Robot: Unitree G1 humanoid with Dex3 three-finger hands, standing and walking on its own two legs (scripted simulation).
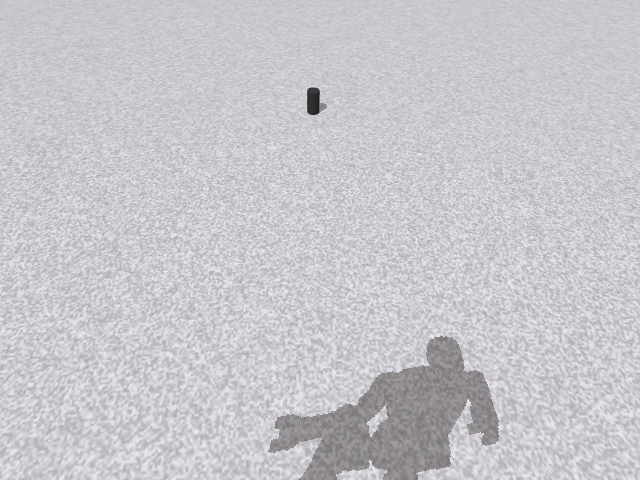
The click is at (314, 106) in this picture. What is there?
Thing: squat round
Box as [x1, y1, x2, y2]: [307, 87, 319, 114]
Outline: 312,87 307,90 307,111 310,114 316,114 318,112 319,90 317,88
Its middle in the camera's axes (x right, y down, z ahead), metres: -0.03 -0.77 +2.22
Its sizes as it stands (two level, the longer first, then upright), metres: 0.070 0.070 0.134
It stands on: the floor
